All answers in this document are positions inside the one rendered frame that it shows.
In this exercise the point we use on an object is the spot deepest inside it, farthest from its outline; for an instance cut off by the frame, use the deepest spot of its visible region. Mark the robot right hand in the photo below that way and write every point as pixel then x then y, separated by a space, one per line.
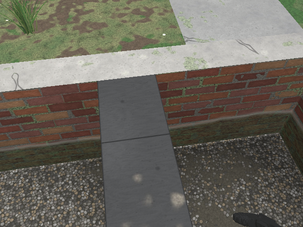
pixel 254 220

